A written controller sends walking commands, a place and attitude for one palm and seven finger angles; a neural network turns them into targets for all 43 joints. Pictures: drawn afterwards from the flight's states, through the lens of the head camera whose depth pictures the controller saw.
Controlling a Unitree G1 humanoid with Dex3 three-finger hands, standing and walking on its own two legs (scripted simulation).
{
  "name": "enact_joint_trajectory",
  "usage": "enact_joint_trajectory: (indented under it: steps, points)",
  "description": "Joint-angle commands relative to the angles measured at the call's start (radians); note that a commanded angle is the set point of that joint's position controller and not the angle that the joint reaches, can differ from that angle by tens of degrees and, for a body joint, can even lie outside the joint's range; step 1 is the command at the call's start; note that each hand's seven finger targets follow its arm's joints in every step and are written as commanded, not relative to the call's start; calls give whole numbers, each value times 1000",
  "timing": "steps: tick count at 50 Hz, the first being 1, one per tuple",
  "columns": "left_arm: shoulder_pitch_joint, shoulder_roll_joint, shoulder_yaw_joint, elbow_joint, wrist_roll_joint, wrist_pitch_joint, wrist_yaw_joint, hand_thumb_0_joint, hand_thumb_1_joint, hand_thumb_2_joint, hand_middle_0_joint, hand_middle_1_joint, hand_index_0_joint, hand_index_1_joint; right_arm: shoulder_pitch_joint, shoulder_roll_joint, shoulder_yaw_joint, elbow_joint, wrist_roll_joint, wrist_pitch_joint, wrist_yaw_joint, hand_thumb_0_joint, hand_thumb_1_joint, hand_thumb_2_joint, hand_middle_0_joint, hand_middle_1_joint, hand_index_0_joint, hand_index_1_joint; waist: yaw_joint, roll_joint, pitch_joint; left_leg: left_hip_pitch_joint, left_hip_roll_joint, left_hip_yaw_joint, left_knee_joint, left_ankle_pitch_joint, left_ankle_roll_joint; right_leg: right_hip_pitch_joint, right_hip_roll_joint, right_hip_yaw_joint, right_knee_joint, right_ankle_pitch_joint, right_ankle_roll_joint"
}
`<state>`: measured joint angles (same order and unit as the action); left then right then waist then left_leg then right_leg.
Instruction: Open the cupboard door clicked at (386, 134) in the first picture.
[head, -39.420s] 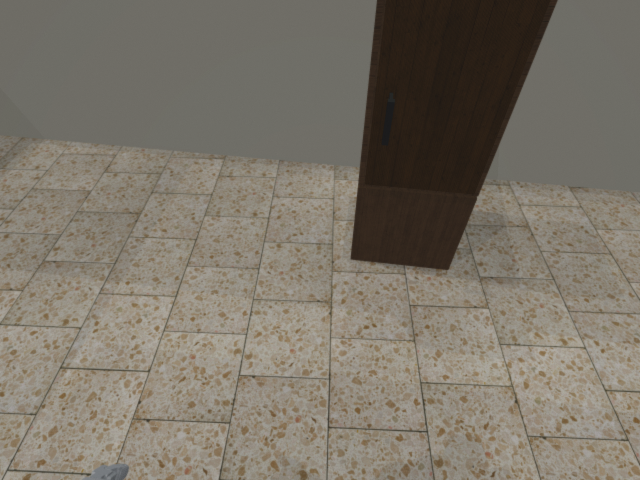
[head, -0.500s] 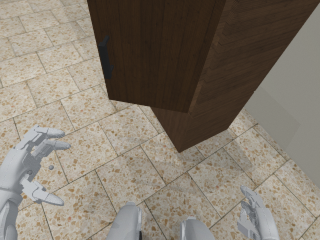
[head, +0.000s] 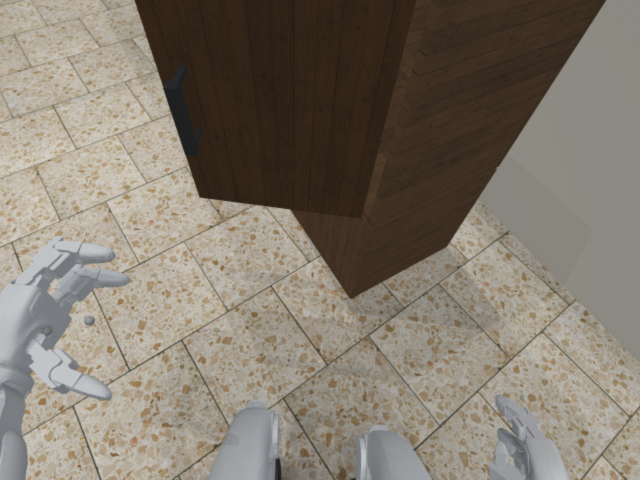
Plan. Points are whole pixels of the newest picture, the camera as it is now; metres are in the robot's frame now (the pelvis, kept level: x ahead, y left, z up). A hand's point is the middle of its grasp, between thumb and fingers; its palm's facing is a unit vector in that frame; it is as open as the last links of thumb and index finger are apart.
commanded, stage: raise the hand with hooked fingers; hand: left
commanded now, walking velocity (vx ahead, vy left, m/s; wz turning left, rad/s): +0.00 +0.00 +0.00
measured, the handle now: (186, 113) +0.63 +0.25 +0.03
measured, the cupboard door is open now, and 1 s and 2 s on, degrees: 53 53 53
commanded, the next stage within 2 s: move the hooked fingers beside the handle in 0.22 s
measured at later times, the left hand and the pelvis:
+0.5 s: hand (90, 303) +0.30 +0.28 +0.04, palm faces -0.05 -1.00 -0.03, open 14.0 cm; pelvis +0.00 +0.00 -0.01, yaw +0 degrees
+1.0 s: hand (109, 228) +0.40 +0.29 +0.04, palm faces -0.06 -1.00 -0.01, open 14.0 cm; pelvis +0.00 +0.01 -0.02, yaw -1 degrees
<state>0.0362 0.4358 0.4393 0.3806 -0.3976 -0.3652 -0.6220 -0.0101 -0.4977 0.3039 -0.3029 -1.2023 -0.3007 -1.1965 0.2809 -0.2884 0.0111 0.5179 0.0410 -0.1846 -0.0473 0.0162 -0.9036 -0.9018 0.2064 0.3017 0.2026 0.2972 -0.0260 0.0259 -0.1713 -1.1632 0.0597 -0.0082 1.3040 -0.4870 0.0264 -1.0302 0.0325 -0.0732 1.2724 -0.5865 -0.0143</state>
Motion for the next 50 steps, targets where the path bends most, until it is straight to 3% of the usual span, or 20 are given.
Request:
enact_joint_trajectory:
  steps: [1, 3, 6, 9, 16, 20, 22, 24, 25, 28, 30, 31, 32, 33, 38, 40, 41, 45, 46, 50]
  points:
    - [-126, 255, 109, -184, -33, -69, 12, 0, -500, 300, -300, -1200, -300, -1200, -8, -161, -64, -138, 5, -52, -14, 0, -900, -900, 200, 300, 200, 300, 19, 84, -287, 337, -31, -52, -176, 152, 4, 52, 17, 53, -204, 129, -21]
    - [-124, 248, 96, -182, -27, -65, 12, 0, -500, 300, -300, -1200, -300, -1200, -10, -161, -66, -139, 8, -49, -15, 0, -900, -900, 200, 300, 200, 300, 17, 91, -279, 337, -30, -50, -180, 127, 5, 44, 17, 57, -212, 106, -19]
    - [-122, 250, 103, -167, -34, -60, 6, 0, -500, 300, -300, -1200, -300, -1200, -8, -160, -63, -138, 7, -45, -19, 0, -900, -900, 200, 300, 200, 300, 15, 50, -287, 314, -31, -46, -165, 147, 9, 71, 17, 69, -216, 123, -17]
    - [-147, 251, 102, -193, -42, -67, 3, 0, -500, 300, -300, -1200, -300, -1200, -10, -155, -61, -139, 5, -47, -20, 0, -900, -900, 200, 300, 200, 300, 15, 82, -301, 318, -32, -44, -149, 176, 9, 72, 20, 72, -203, 149, -21]
    - [-140, 244, 95, -174, -40, -64, -2, 0, -500, 300, -300, -1200, -300, -1200, -18, -158, -61, -138, 8, -41, -20, 0, -900, -900, 200, 300, 200, 300, 18, 73, -295, 322, -31, -45, -155, 173, 7, 70, 17, 69, -204, 154, -18]
    - [-322, 275, 95, -109, -22, -68, 2, 0, -500, 300, -300, -1200, -300, -1200, -16, -165, -53, -106, 6, -35, -33, 0, -900, -900, 200, 300, 200, 300, -12, 85, -261, 302, -27, -53, -140, 115, 6, 6, 20, 70, -197, 99, -19]
    - [-374, 296, 101, -57, -10, -67, -4, 0, -500, 300, -300, -1200, -300, -1200, -9, -173, -54, -98, 7, -33, -40, 0, -900, -900, 200, 300, 200, 300, -12, 80, -270, 297, -27, -56, -139, 96, 5, -1, 19, 68, -193, 83, -21]
    - [-469, 272, 59, -76, -10, -71, -15, 0, -500, 300, -300, -1200, -300, -1200, -8, -173, -52, -96, 8, -37, -44, 0, -900, -900, 200, 300, 200, 300, -20, 122, -312, 357, -27, -68, -145, 111, 4, -31, 22, 54, -181, 100, -26]
    - [-449, 293, 76, -43, -1, -63, -18, 0, -500, 300, -300, -1200, -300, -1200, -5, -178, -54, -88, 6, -34, -43, 0, -900, -900, 200, 300, 200, 300, -5, 130, -335, 375, -24, -69, -149, 127, 0, -25, 18, 52, -182, 113, -27]
    - [-472, 306, 74, 14, 18, -38, -18, 0, -500, 300, -300, -1200, -300, -1200, 0, -181, -53, -86, 7, -20, -36, 0, -900, -900, 200, 300, 200, 300, -2, 121, -342, 388, -24, -75, -163, 136, -1, -29, 18, 38, -180, 123, -27]
    - [-491, 360, 125, 77, 23, -31, -12, 0, -500, 300, -300, -1200, -300, -1200, 7, -186, -51, -79, 4, -8, -36, 0, -900, -900, 200, 300, 200, 300, 7, 79, -343, 356, -21, -71, -152, 153, 2, -7, 20, 43, -177, 134, -26]
    - [-522, 343, 103, 84, 27, -30, -13, 0, -500, 300, -300, -1200, -300, -1200, 3, -183, -49, -81, 5, -3, -32, 0, -900, -900, 200, 300, 200, 300, -1, 102, -338, 349, -23, -66, -150, 158, 3, -7, 18, 46, -177, 141, -26]
    - [-528, 375, 131, 102, 35, -30, -6, 0, -500, 300, -300, -1200, -300, -1200, 12, -186, -51, -81, 3, 5, -30, 0, -900, -900, 200, 300, 200, 300, 10, 95, -344, 348, -22, -67, -152, 154, 0, -3, 20, 42, -172, 136, -27]
    - [-552, 353, 108, 122, 41, -30, -4, 0, -500, 300, -300, -1200, -300, -1200, 13, -186, -50, -81, 3, 11, -28, 0, -900, -900, 200, 300, 200, 300, -4, 95, -336, 348, -22, -68, -152, 149, 2, -21, 20, 40, -173, 134, -26]
    - [-644, 384, 121, 188, 62, -59, 1, 0, -500, 300, -300, -1200, -300, -1200, 43, -194, -55, -59, -2, 28, -21, 0, -900, -900, 200, 300, 200, 300, -9, 118, -369, 385, -16, -79, -145, 177, -3, -55, 23, 30, -155, 152, -29]
    - [-701, 399, 123, 244, 69, -67, -2, 0, -500, 300, -300, -1200, -300, -1200, 54, -201, -53, -47, -3, 37, -22, 0, -900, -900, 200, 300, 200, 300, -20, 96, -355, 372, -13, -84, -141, 171, -2, -75, 27, 29, -150, 148, -29]
    - [-739, 378, 98, 242, 72, -72, -7, 0, -500, 300, -300, -1200, -300, -1200, 57, -200, -54, -44, -2, 39, -20, 0, -900, -900, 200, 300, 200, 300, -31, 119, -369, 381, -15, -82, -135, 175, 0, -86, 24, 30, -148, 152, -28]
    - [-816, 451, 140, 294, 89, -89, -13, 0, -500, 300, -300, -1200, -300, -1200, 79, -210, -57, -22, -6, 57, -22, 0, -900, -900, 200, 300, 200, 300, -26, 126, -409, 408, -10, -91, -125, 211, -3, -100, 26, 29, -136, 170, -32]
    - [-835, 431, 116, 314, 93, -88, -16, 0, -500, 300, -300, -1200, -300, -1200, 80, -206, -54, -23, -5, 62, -19, 0, -900, -900, 200, 300, 200, 300, -30, 155, -402, 408, -12, -92, -125, 203, -4, -115, 26, 28, -134, 162, -32]
    - [-906, 481, 146, 373, 111, -101, -14, 0, -500, 300, -300, -1200, -300, -1200, 100, -215, -56, -2, -10, 79, -19, 0, -900, -900, 200, 300, 200, 300, -34, 144, -435, 433, -5, -109, -117, 225, -6, -142, 29, 21, -121, 167, -33]
